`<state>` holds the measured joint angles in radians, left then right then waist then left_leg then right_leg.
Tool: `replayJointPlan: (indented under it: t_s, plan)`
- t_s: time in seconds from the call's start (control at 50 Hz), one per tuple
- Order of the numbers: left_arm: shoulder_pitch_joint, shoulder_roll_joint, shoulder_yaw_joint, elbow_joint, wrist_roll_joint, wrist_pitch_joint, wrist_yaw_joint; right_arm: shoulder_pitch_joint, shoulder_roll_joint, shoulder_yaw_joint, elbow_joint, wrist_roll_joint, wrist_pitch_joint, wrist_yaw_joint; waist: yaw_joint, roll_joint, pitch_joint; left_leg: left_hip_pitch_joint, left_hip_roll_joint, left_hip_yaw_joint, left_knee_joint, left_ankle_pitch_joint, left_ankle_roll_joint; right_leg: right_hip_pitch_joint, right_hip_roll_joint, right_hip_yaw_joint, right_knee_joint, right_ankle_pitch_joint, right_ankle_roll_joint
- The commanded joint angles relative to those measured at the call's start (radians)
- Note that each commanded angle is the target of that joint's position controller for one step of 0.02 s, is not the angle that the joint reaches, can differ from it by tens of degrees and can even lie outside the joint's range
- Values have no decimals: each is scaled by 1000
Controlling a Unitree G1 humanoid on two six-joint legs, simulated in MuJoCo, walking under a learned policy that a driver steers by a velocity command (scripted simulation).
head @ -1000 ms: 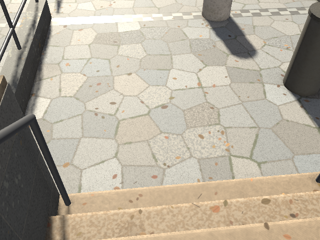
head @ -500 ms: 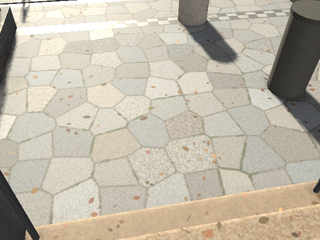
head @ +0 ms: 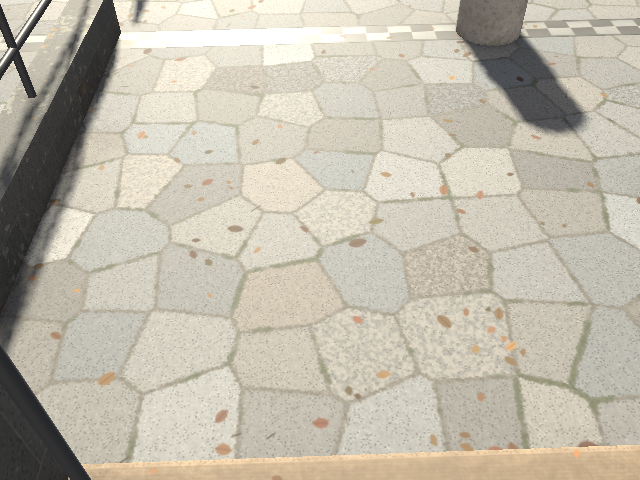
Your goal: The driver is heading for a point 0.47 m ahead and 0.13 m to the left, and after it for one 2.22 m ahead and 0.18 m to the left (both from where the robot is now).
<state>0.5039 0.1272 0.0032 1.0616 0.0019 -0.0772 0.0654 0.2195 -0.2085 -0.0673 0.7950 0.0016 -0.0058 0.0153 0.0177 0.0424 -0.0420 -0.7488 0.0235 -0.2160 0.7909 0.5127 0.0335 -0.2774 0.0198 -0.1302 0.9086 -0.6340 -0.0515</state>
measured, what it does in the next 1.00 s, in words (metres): goes down: left foot 0.18 m lower, then right foot 0.18 m lower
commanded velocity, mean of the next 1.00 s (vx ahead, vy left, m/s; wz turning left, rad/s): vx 0.35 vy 0.00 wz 0.23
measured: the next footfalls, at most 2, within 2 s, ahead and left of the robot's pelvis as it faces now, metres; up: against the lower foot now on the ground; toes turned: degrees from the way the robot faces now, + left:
left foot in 0.18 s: +0.21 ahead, +0.13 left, -0.18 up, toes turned +5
right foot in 0.64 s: +0.46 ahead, -0.02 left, -0.36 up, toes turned +24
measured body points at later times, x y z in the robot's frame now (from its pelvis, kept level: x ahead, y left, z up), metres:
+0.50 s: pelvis +0.25 +0.05 -0.17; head +0.24 +0.07 +0.28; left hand +0.35 +0.34 -0.27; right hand +0.31 -0.18 -0.31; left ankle +0.17 +0.12 -0.86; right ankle +0.48 -0.09 -0.84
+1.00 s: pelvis +0.40 +0.05 -0.31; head +0.44 +0.02 +0.13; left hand +0.33 +0.26 -0.44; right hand +0.67 -0.07 -0.41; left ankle +0.46 +0.25 -0.95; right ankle +0.43 -0.04 -1.04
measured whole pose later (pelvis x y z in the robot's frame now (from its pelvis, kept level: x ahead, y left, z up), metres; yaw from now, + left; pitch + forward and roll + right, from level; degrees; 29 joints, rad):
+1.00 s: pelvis +0.40 +0.05 -0.31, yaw +11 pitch +1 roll +2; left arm 0.47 0.11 -0.02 0.81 0.01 0.06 0.07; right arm 0.01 -0.12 0.00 0.63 0.00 0.05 -0.04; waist 0.08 0.04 0.03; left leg -0.75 -0.03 -0.13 1.15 -0.02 -0.10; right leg -0.32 0.11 0.21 0.63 -0.31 -0.05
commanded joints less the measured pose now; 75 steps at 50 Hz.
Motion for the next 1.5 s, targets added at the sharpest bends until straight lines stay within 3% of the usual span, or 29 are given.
replayJointPlan:
  t_s: [0.02,0.08,0.14,0.18,0.2,0.24,0.26,0.28,0.36,0.4,0.44,0.5,0.64,0.68,0.7,0.74,0.76,0.8,0.9,0.96,1.04,1.1,1.12,1.16,1.18,1.24,1.36,1.44,1.5]
  plan:
    - [22,136,29,-36,2,2,5,-38,-27,0,-56,-3,3,28,-1,-120,149,97,-12,35,45,101,9,-179,-222,192,-118,273,-104]
    - [48,132,47,-63,-15,30,-3,-161,-7,16,-116,26,18,39,101,-85,214,3,13,107,-240,-156,10,-5,-249,192,-16,376,-91]
    - [-80,185,66,-68,-17,38,-27,88,-60,-16,-35,53,20,42,-37,-133,123,320,74,156,-334,-327,87,-46,-302,209,295,596,-69]
    - [-144,214,78,-77,-18,6,-34,410,-142,-46,87,4,6,32,-218,77,5,817,14,220,-465,23,180,-228,-107,35,1017,600,4]
    - [-3,92,58,-107,12,-15,-48,418,-179,-27,113,-10,-1,48,-91,346,-61,1140,139,21,-47,443,291,-716,0,81,1375,-304,59]
    - [-118,197,69,-231,-42,-36,-55,382,-170,-33,73,31,16,43,-127,104,-223,1085,248,-259,-225,-247,407,-847,-58,211,1139,-118,58]
    - [-211,141,56,-285,-68,-30,-33,340,-236,-52,97,36,24,28,-85,-12,-125,959,306,-480,-340,-717,427,-938,-73,222,1035,-41,60]
    - [-254,186,68,-292,-63,-1,-11,194,-145,-15,39,10,17,30,-15,-164,-3,705,291,-493,-393,-951,358,-892,-115,248,810,184,50]
    - [-238,124,71,-323,44,35,3,87,-87,10,17,-5,-34,-51,72,-7,29,245,82,-250,-272,-411,272,-531,-115,241,347,564,136]
    - [-201,196,93,-313,6,12,-26,202,-106,-1,64,3,-50,-72,55,29,-18,352,38,-206,-179,-421,238,-527,-103,294,231,860,113]
    - [-349,180,83,-372,25,6,-39,244,-28,18,76,41,-51,-93,16,-15,43,293,-27,-164,-107,-633,224,-475,-70,294,-69,1078,93]
    - [-433,120,72,-452,36,20,-56,205,-43,16,47,33,-28,-91,-19,21,46,110,-107,-130,-53,-808,194,-160,16,222,-259,1185,100]
    - [117,164,103,-226,-5,19,-94,143,19,50,53,33,5,-96,112,35,77,299,-123,-62,640,-478,100,193,-163,191,-829,1255,34]
    - [187,90,47,-145,15,28,-117,357,85,49,77,32,-24,-48,-1,-472,-56,-319,-283,-23,1321,-1456,-24,719,-319,436,-234,2104,-189]
    - [156,79,34,-143,3,39,-121,337,40,51,58,39,-30,-45,-9,-433,-114,-397,-193,-21,1355,-1443,-52,709,-331,459,-225,1942,-233]
    - [34,130,30,-173,15,43,-119,122,0,53,-12,32,-1,-65,-24,-46,-84,-342,-60,95,1214,-1219,-65,423,-344,554,-393,1464,-284]
    - [-100,239,49,-199,34,56,-101,31,27,65,-79,41,20,-77,-85,-51,-22,-289,-6,90,1121,-1156,-89,229,-417,731,-450,1284,-361]
    - [-100,221,33,-232,51,63,-60,-85,-52,37,-107,18,46,-99,-43,47,32,-243,-5,69,1000,-887,-91,14,-310,689,-463,1001,-281]
    - [0,103,0,-273,-11,107,23,-204,76,65,-219,-16,62,-87,7,-154,-1,-139,-52,142,396,-549,-122,41,-96,538,-411,953,-153]
    - [-94,158,16,-328,15,131,19,-175,58,51,-230,13,48,-48,-32,-266,-98,175,-74,117,391,-471,-143,-33,-114,571,-417,940,-137]
    - [-105,152,37,-398,-35,149,12,-321,48,62,-305,3,43,-50,29,-209,55,49,-96,128,19,-810,-108,136,-81,626,-419,989,-148]
    - [-174,183,50,-440,-11,158,6,-197,-4,44,-251,-5,15,-21,-23,-266,-6,438,-99,156,-130,-627,-74,18,-76,696,-415,882,-163]
    - [-222,178,47,-477,-29,152,0,-111,-9,38,-232,0,12,-31,-55,-231,-13,517,-48,101,-358,-607,-30,22,-39,687,-383,759,-147]
    - [-129,93,35,-502,-27,151,-10,45,-120,5,-185,-46,31,-27,-35,269,-173,958,311,-258,-307,27,239,-362,199,576,-2,-43,-8]
    - [-198,189,71,-523,-47,142,-13,87,-120,0,-161,-34,22,-19,-52,261,-111,867,394,-392,-395,-130,342,-495,204,512,242,-173,61]
    - [-251,284,108,-497,-28,176,-18,-70,-81,14,-189,-2,28,-15,16,104,19,626,286,-150,-412,-321,278,-533,101,380,521,73,134]
    - [-352,114,14,-522,-21,169,-65,-76,-136,21,-171,-13,90,-45,-13,101,-19,410,149,111,-401,-562,218,-226,36,110,113,314,77]
    - [-284,122,18,-494,-24,160,-80,-18,-141,27,-134,3,82,-41,4,152,1,289,186,73,-416,-854,206,73,35,82,-191,299,22]
    - [-163,161,35,-457,-3,161,-80,33,-77,49,-120,10,64,-30,38,-2,1,143,101,136,-179,-1026,59,353,-52,237,-420,412,-20]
